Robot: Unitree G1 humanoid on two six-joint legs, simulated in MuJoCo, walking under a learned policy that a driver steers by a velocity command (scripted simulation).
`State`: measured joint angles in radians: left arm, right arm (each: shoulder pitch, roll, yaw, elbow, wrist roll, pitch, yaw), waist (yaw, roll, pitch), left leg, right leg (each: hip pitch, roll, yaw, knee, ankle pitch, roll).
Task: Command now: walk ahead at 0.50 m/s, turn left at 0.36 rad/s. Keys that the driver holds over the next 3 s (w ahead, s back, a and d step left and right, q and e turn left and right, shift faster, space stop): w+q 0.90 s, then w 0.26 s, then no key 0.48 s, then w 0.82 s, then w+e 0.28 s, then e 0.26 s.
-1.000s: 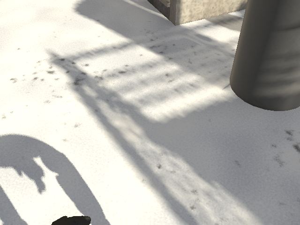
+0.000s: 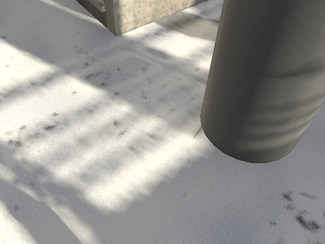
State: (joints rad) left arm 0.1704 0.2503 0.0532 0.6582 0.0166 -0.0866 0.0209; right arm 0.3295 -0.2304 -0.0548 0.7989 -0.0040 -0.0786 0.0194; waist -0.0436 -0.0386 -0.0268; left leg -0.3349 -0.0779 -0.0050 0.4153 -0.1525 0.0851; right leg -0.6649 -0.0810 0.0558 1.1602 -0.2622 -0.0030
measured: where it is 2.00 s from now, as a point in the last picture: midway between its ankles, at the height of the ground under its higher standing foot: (86, 191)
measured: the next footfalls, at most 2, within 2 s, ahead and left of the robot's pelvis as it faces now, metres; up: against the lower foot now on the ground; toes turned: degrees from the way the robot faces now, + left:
right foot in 0.26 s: +0.30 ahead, -0.13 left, +0.00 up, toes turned +13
left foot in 0.76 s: +0.47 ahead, +0.24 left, +0.00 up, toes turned +30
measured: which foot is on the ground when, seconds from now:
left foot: down 0.00-0.28, up 0.30-0.74, down 0.76-1.00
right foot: up 0.00-0.24, down 0.26-0.78, up 0.80-1.00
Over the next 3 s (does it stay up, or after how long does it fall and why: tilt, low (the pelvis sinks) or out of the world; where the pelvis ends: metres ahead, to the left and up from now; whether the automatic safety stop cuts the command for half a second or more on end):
stays up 1.15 0.61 -0.01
